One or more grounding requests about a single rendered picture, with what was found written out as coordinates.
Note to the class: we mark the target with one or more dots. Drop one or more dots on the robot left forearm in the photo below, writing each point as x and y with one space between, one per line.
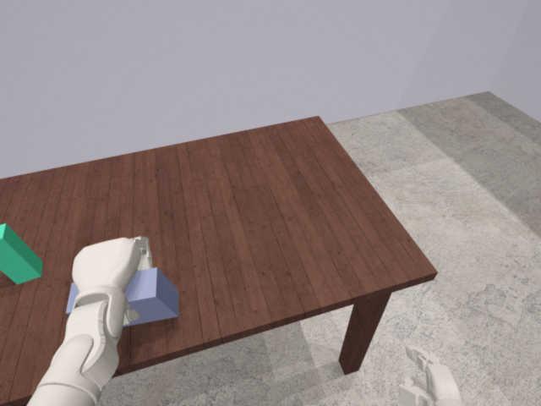
88 357

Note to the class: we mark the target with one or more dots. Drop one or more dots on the robot right hand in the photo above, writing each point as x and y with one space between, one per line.
440 381

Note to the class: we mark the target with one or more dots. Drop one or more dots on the robot left hand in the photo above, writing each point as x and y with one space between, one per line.
112 264

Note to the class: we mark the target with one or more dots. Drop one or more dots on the sponge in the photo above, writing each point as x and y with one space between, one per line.
149 292

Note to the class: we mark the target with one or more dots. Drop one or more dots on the table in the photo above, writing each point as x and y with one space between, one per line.
256 229

